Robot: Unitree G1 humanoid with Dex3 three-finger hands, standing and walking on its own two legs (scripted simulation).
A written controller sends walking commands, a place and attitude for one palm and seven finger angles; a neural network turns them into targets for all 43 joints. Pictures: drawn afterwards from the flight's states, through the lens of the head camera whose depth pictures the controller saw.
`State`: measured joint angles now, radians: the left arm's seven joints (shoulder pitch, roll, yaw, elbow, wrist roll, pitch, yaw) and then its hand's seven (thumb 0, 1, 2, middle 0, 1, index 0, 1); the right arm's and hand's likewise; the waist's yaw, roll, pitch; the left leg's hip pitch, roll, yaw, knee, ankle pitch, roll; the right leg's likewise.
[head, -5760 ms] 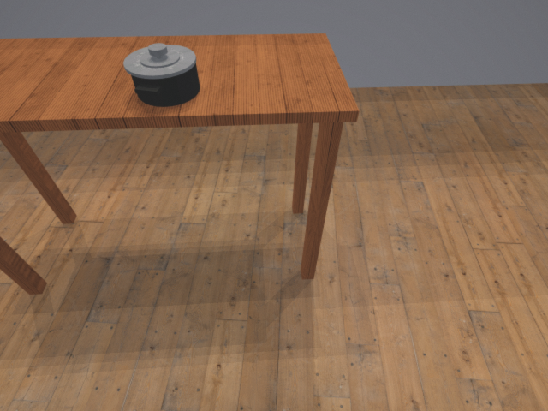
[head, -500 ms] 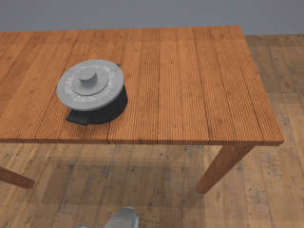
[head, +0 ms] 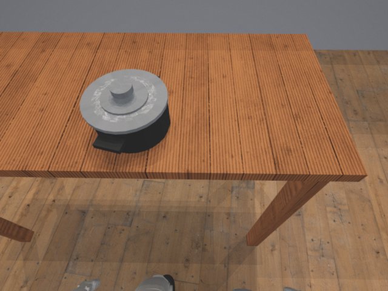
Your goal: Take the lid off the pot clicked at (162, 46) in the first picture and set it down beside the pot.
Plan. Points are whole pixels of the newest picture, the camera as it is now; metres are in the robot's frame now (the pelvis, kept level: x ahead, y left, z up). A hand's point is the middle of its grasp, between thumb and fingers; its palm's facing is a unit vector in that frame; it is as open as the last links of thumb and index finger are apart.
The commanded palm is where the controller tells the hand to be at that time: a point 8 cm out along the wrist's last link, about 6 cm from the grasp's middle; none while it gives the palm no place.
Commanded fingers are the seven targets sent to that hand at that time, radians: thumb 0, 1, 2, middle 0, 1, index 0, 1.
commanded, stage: come to a stop and stand still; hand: left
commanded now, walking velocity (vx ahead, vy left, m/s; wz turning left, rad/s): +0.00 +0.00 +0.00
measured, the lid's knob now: (121, 88) +0.43 +0.16 +0.17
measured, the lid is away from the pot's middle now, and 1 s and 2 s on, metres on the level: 0.00 0.00 0.00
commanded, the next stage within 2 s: look again from close up in 0.62 s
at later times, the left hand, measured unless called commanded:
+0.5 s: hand out of the picture -0.03 +0.15 -0.16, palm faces +0.04 -0.97 -0.23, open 7.3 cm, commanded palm none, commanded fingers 0.00 0.90 0.90 -0.20 -0.30 -0.20 -0.30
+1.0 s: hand out of the picture +0.00 +0.13 -0.17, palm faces +0.05 -0.98 -0.17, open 7.3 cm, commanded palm none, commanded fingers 0.00 0.90 0.90 -0.20 -0.30 -0.20 -0.30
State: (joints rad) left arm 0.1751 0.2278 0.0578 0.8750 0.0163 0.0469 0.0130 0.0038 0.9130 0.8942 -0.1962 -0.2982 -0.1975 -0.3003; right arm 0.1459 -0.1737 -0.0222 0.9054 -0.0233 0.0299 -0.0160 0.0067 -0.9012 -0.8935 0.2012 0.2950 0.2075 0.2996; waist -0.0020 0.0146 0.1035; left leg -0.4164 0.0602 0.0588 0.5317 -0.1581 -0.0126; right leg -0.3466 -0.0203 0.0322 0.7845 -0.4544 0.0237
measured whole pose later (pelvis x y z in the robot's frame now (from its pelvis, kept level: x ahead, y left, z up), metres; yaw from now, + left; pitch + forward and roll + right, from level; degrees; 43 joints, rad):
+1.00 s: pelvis +0.00 -0.03 +0.01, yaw +1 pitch +0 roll +0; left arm 0.31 0.15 0.00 1.04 0.02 -0.01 0.03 0.01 0.92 0.89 -0.20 -0.30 -0.20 -0.30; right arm 0.29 -0.15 0.00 1.06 -0.01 -0.01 -0.02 0.02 -0.92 -0.89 0.20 0.29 0.20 0.30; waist 0.00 -0.02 0.03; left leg -0.31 0.00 0.05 0.50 -0.20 0.02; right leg -0.17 0.02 -0.01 0.50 -0.34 -0.03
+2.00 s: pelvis +0.04 -0.03 +0.01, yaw +1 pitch +0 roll +1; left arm 0.30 0.17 0.01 1.06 0.01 0.00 0.04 0.00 0.91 0.89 -0.20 -0.30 -0.20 -0.30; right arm 0.24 -0.15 0.00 1.12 0.00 -0.01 -0.03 0.01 -0.91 -0.89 0.20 0.29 0.20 0.30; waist 0.01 -0.04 0.04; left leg -0.21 -0.02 0.06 0.48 -0.27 0.03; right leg -0.05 0.00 -0.01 0.42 -0.37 -0.01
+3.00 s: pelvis -0.05 +0.02 +0.00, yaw +2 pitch +1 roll -1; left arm 0.27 0.16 0.01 0.98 0.02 0.01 0.02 0.00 0.93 0.89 -0.20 -0.30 -0.20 -0.30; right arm 0.33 -0.19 -0.04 1.01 -0.03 0.03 0.00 0.01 -0.91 -0.89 0.20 0.29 0.20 0.30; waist -0.05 0.05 0.02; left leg -0.39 0.02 0.02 0.70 -0.33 0.00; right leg -0.24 0.04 -0.03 0.54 -0.32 -0.03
